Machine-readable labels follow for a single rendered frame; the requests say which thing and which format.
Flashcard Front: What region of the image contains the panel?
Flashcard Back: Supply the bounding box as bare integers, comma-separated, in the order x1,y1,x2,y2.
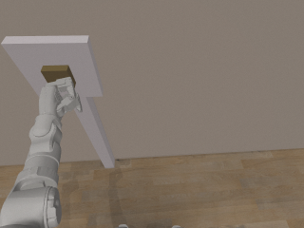
1,35,115,168

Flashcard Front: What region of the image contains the robot left forearm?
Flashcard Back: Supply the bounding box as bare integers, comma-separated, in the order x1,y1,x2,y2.
0,114,63,227

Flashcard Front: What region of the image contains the robot left upper arm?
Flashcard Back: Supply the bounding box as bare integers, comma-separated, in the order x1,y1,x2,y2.
0,186,62,228

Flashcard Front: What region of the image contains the robot left hand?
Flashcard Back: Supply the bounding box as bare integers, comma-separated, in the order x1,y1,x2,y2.
38,77,83,121

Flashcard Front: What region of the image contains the button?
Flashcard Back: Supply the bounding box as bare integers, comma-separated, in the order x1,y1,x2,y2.
41,65,76,88

